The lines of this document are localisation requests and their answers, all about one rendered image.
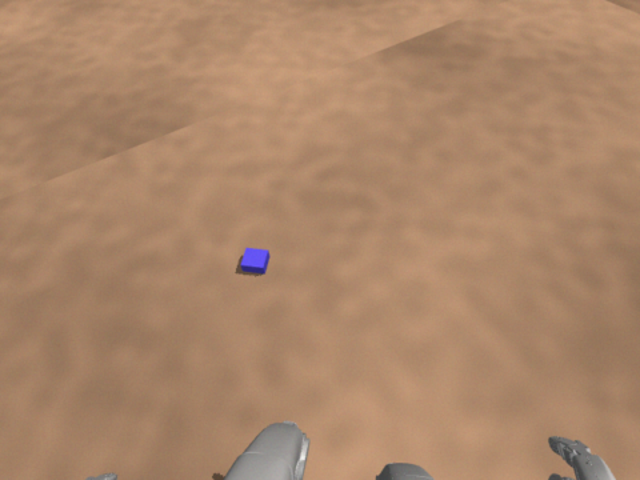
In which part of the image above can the right robot hand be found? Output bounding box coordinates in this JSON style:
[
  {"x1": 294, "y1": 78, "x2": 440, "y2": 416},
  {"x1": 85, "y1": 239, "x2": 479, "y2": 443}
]
[{"x1": 548, "y1": 436, "x2": 616, "y2": 480}]

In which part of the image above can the small box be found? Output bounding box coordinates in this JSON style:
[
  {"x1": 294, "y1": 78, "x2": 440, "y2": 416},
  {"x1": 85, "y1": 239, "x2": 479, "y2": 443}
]
[{"x1": 241, "y1": 248, "x2": 270, "y2": 274}]

